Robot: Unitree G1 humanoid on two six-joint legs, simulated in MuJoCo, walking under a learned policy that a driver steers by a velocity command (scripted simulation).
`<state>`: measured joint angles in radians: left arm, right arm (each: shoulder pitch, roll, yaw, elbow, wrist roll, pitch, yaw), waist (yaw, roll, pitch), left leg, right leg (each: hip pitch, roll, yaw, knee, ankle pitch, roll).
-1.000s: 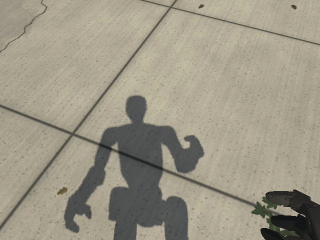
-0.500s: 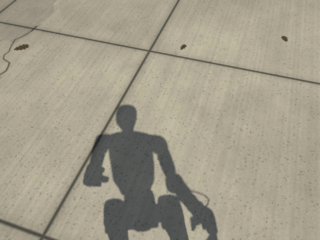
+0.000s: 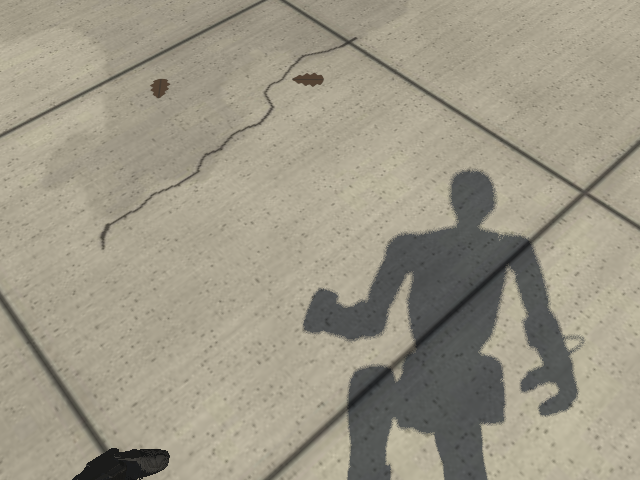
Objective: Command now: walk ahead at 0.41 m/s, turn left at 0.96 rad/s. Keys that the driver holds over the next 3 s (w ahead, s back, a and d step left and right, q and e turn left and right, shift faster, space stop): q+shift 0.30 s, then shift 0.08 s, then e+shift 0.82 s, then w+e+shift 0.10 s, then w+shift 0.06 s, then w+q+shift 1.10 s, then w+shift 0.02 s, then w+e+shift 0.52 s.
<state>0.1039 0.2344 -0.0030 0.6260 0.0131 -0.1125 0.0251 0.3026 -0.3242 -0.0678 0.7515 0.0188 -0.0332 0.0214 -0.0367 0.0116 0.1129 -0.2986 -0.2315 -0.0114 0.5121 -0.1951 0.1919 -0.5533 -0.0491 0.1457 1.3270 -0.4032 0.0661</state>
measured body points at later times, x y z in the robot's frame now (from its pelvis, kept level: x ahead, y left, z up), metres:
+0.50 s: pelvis +0.19 -0.06 +0.01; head +0.22 -0.03 +0.45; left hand +0.20 +0.25 -0.11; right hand +0.48 -0.21 -0.07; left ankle +0.16 +0.07 -0.70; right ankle +0.34 -0.12 -0.72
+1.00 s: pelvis +0.21 -0.08 +0.00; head +0.25 -0.10 +0.45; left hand +0.36 +0.21 -0.07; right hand +0.39 -0.36 -0.11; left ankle +0.16 +0.07 -0.67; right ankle +0.22 -0.18 -0.72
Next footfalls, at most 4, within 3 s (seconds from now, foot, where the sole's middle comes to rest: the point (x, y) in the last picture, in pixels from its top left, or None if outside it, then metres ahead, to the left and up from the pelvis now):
0.22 right None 0.38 -0.11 -0.76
0.54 left None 0.21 0.08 -0.76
0.92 right None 0.26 -0.18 -0.76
1.38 left None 0.33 0.02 -0.76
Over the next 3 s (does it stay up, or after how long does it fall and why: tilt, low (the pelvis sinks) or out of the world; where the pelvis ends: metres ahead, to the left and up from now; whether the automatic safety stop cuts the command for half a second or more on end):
stays up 1.45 0.13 -0.01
